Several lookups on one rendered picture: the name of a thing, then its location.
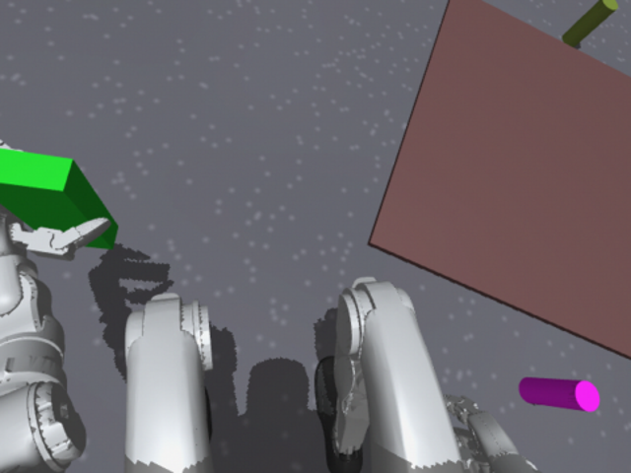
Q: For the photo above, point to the right robot hand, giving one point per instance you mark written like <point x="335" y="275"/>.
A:
<point x="485" y="440"/>

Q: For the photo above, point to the right robot foot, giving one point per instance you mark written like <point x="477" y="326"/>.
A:
<point x="326" y="401"/>

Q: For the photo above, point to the left robot hand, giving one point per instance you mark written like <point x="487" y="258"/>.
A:
<point x="45" y="242"/>

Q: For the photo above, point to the left robot arm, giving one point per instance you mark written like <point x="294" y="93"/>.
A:
<point x="40" y="432"/>

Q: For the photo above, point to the right robot arm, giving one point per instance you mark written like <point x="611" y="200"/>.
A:
<point x="512" y="463"/>

